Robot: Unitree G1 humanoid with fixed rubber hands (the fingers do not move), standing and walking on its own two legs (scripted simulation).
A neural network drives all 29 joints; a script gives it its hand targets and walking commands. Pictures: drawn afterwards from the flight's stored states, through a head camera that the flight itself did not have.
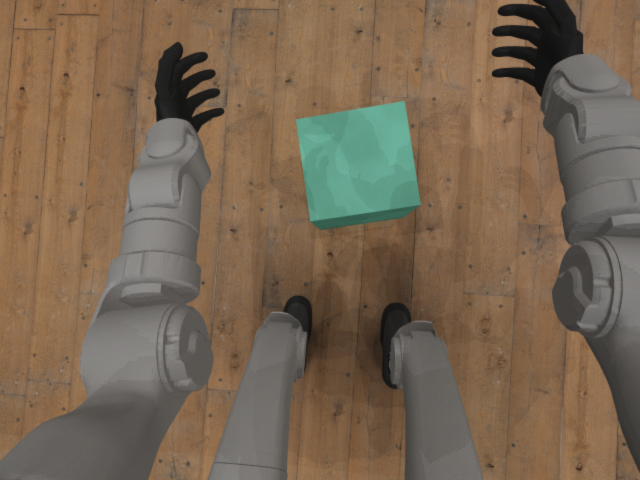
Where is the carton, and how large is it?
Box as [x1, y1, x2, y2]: [296, 101, 420, 229]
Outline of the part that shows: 404,101 296,119 310,221 320,229 402,217 420,204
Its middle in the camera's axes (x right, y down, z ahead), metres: +0.08 -0.15 +0.86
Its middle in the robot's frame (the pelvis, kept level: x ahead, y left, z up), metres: +0.53 +0.01 -0.53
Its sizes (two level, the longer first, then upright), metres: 0.210 0.200 0.250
